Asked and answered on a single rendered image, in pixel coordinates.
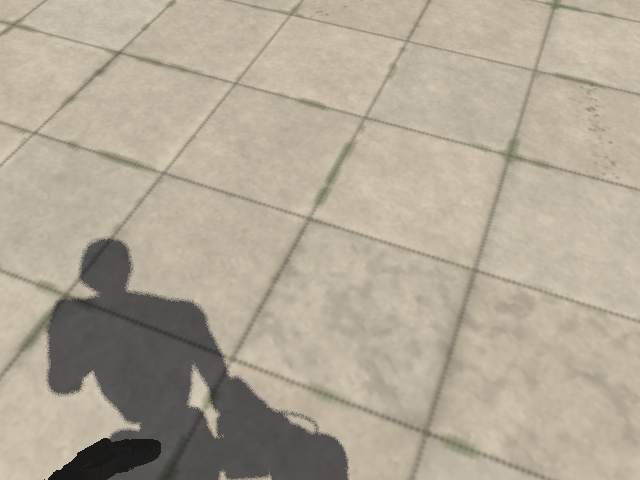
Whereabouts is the robot left hand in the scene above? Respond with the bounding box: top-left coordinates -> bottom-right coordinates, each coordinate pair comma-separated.
44,438 -> 161,480

